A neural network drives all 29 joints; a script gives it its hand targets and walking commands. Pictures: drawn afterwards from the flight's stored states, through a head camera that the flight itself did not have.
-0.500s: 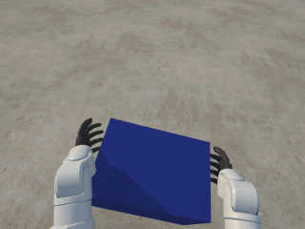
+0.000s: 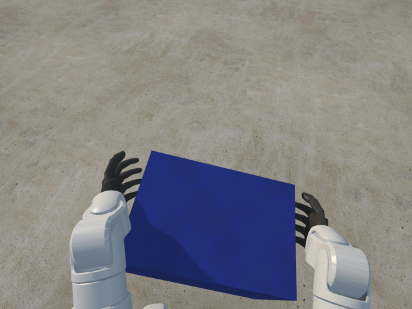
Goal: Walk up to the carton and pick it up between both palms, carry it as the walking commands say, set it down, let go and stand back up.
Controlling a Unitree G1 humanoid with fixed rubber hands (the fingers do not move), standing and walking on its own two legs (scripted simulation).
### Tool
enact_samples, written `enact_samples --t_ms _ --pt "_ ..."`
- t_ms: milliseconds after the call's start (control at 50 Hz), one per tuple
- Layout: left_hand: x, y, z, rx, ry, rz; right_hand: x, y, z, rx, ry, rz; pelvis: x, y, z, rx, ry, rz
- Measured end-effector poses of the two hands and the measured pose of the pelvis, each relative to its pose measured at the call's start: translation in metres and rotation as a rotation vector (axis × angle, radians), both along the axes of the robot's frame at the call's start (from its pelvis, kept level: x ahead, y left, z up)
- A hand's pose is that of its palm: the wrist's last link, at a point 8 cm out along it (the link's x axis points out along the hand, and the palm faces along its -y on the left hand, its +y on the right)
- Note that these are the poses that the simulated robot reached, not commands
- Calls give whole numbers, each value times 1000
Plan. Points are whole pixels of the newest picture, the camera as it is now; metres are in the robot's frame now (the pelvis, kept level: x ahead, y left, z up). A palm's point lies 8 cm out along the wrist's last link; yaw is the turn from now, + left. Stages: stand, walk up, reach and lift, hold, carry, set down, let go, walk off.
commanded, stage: carry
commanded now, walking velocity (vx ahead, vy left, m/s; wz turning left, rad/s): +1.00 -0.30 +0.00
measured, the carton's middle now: (207, 230) +0.28 +0.02 -0.01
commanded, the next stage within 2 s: none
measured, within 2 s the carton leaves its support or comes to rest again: neither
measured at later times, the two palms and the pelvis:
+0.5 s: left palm (206, 57) +0.72 +0.05 +0.10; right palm (335, 93) +0.63 -0.29 +0.08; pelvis +0.42 -0.09 +0.01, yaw -4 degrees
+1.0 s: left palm (240, 0) +1.11 -0.05 +0.12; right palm (329, 19) +1.11 -0.40 +0.06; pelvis +0.86 -0.25 +0.00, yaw +1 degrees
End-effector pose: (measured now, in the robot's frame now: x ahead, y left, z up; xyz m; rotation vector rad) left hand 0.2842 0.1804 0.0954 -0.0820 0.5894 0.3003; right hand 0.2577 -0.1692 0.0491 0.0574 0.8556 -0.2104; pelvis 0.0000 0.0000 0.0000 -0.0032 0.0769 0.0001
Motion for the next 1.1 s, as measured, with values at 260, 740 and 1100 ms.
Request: enact_samples --t_ms 260,740,1100 --pt "219 -50 -11 -63 -110 -24 212 -52 4 -59 -108 -25 231 -47 -30 0 -33 -45" --pt "635 -190 -15 -20 -102 3 642 -191 -6 -39 -98 14 644 -195 -32 -39 -25 13" --pt "927 -254 4 -38 -116 38 941 -255 7 -36 -110 45 954 -267 -19 5 -16 -5"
